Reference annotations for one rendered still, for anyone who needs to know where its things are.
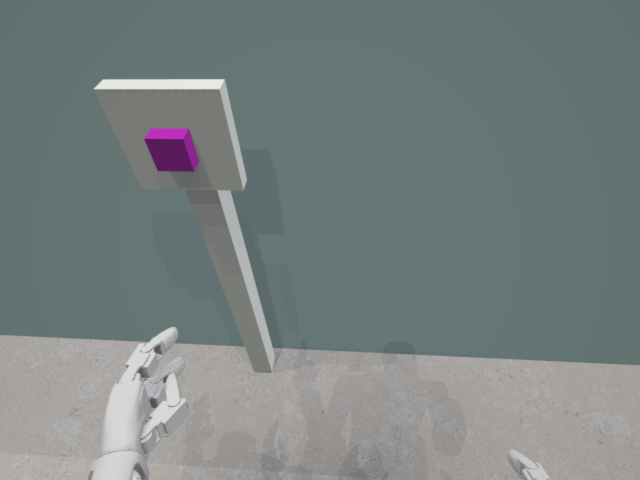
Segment button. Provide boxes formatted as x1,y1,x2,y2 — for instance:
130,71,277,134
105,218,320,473
144,128,199,172

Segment robot left hand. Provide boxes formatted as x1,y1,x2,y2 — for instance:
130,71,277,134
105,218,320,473
100,327,189,461

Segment left robot forearm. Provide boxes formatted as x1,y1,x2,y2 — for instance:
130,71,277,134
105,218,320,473
88,450,149,480

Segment robot right hand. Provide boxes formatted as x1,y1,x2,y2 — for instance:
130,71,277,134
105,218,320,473
507,449,550,480

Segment panel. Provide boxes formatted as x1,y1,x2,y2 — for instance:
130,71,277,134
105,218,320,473
93,79,275,373

